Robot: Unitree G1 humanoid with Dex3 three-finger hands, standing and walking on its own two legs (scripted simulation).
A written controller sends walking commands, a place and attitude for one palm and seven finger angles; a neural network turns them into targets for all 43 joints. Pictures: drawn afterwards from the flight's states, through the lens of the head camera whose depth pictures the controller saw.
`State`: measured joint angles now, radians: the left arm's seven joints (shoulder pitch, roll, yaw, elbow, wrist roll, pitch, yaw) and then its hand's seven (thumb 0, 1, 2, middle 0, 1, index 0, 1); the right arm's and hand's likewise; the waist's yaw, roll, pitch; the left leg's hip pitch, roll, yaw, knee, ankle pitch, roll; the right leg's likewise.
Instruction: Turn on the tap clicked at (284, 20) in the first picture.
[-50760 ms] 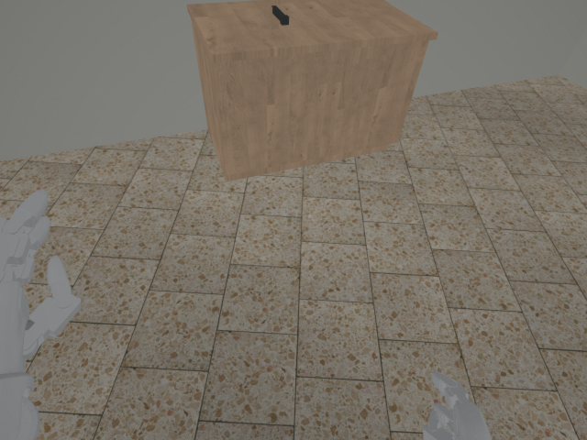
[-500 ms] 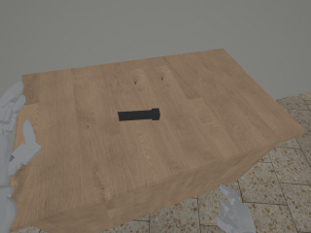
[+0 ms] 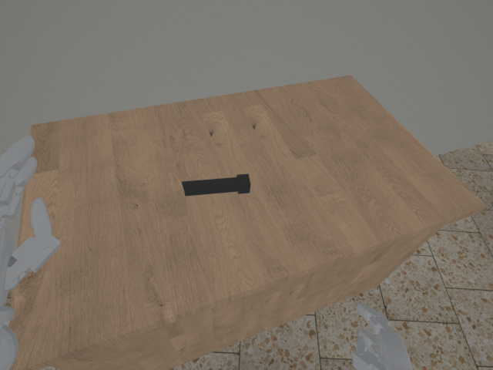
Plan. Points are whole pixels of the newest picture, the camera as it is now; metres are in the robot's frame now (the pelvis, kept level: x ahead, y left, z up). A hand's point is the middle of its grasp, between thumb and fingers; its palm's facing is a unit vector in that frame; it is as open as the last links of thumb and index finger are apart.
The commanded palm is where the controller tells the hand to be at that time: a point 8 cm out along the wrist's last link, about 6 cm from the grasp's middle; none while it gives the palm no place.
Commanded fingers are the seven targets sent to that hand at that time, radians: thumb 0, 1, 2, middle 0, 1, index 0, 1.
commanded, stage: look again from close up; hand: left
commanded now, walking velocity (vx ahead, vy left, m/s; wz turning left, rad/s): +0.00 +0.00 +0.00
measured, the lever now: (243, 183) +0.46 +0.04 +0.00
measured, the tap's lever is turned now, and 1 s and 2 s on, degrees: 79 79 79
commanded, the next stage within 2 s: shuffle to correct the standing spot in 0.14 s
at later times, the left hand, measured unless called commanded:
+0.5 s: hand (77, 243) +0.22 +0.22 +0.16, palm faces +0.37 -0.86 -0.34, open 7.5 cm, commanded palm +0.16 +0.25 +0.17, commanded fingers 0.00 0.90 0.90 -0.20 -0.30 -0.20 -0.30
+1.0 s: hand (130, 240) +0.23 +0.16 +0.16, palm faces +0.34 -0.86 -0.38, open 7.5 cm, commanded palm +0.17 +0.20 +0.17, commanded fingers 0.00 0.90 0.90 -0.20 -0.30 -0.20 -0.30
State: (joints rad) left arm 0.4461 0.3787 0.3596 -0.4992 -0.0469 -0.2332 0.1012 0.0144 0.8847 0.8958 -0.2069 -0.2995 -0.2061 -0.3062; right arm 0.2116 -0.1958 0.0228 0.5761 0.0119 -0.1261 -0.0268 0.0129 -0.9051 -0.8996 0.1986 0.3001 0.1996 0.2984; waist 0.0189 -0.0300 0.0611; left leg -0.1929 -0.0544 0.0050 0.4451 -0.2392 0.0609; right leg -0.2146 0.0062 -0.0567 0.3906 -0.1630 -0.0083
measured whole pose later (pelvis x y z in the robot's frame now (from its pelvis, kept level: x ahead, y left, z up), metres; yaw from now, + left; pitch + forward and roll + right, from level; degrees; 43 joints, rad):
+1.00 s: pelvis +0.01 -0.08 +0.00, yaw +0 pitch +0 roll +0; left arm 0.45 0.38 0.36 -0.51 -0.10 -0.15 0.09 0.01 0.89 0.90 -0.21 -0.30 -0.20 -0.31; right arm 0.19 -0.21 0.00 0.56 0.02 -0.09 -0.03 0.01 -0.91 -0.90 0.20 0.30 0.20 0.30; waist 0.01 -0.01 0.04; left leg -0.22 0.04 -0.03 0.48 -0.27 -0.04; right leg -0.23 0.10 -0.09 0.41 -0.19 -0.11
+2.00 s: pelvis +0.00 -0.09 -0.01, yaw -1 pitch +0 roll +0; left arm 0.49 0.39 0.36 -0.53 -0.11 -0.11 0.10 0.01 0.89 0.90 -0.21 -0.30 -0.21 -0.31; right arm 0.21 -0.20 0.01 0.57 0.03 -0.05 -0.04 0.01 -0.91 -0.90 0.20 0.30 0.20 0.30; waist 0.00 -0.02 0.03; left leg -0.24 0.08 -0.03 0.50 -0.28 -0.03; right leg -0.24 0.13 -0.10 0.39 -0.18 -0.10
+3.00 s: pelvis +0.01 -0.09 -0.01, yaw -1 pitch +1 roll +0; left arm 0.46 0.41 0.37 -0.54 -0.10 -0.11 0.11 0.02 0.89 0.90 -0.21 -0.30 -0.21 -0.31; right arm 0.20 -0.21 0.01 0.56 0.03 -0.05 -0.03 0.01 -0.91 -0.90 0.20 0.30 0.20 0.30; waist -0.01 0.00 0.04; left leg -0.23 0.07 -0.03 0.49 -0.28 -0.06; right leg -0.25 0.13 -0.10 0.41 -0.19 -0.12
